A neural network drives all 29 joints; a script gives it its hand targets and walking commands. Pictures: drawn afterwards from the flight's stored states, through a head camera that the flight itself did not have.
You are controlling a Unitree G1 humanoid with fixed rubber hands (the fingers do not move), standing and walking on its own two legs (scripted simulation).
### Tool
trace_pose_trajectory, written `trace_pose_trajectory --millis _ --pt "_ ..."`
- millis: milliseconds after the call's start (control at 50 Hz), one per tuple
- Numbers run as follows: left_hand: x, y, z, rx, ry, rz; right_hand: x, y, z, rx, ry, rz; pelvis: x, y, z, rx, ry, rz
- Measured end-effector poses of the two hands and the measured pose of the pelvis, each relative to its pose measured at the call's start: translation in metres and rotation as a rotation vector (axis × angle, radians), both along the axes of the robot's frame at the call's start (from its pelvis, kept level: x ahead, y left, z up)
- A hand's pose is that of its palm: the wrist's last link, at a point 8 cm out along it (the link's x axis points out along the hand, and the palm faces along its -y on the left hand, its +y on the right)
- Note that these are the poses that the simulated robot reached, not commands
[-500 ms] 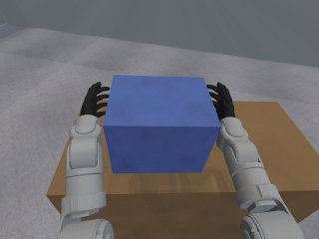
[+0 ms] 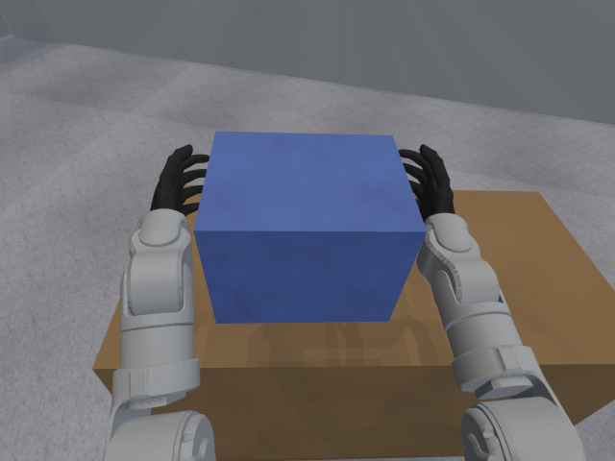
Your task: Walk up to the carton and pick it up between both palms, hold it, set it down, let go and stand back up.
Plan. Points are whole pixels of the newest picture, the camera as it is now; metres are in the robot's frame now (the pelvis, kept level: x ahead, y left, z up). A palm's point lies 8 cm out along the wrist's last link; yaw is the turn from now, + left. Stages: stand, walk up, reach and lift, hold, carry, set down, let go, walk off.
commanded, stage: hold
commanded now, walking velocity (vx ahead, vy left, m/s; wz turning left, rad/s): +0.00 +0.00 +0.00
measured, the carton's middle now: (304, 229) +0.38 +0.00 +0.14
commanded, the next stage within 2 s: none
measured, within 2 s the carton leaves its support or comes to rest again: neither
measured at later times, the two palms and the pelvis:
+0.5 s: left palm (173, 212) +0.37 +0.16 +0.18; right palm (435, 213) +0.37 -0.16 +0.17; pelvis +0.00 +0.00 +0.00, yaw -1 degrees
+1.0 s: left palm (176, 211) +0.37 +0.16 +0.18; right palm (440, 211) +0.36 -0.16 +0.18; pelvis +0.01 +0.00 +0.00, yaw +0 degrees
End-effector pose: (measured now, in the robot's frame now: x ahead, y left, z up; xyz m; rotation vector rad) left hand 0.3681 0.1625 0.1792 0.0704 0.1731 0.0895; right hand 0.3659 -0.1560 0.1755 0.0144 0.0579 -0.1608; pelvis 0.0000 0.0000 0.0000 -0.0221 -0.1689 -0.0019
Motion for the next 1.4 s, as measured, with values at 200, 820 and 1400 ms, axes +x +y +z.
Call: trace_pose_trajectory --millis 200,820,1400 --pt "-0.003 -0.005 -0.007 -0.007 0.030 -0.012 -0.008 -0.005 -0.010 0.004 0.029 -0.017 0.002 0.003 -0.001 -0.002 -0.014 -0.005" --pt "0.002 -0.003 -0.004 -0.008 0.028 0.009 0.002 -0.004 -0.006 0.004 0.026 -0.002 0.005 -0.003 0.000 0.003 -0.002 0.004" --pt "-0.002 0.000 -0.003 -0.001 0.027 0.009 -0.002 0.000 -0.007 0.012 0.020 -0.003 -0.001 0.000 0.000 0.004 0.006 0.003"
